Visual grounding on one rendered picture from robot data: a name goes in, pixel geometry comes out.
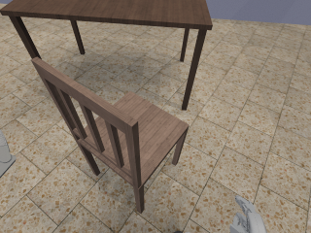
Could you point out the table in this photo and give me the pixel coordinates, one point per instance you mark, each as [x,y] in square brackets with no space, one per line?
[188,14]

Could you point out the robot left hand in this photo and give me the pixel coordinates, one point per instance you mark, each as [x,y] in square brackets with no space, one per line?
[6,159]

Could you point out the chair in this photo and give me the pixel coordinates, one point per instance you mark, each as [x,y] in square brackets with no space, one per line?
[132,137]

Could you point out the robot right hand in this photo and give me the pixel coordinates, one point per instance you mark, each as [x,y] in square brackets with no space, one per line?
[252,222]

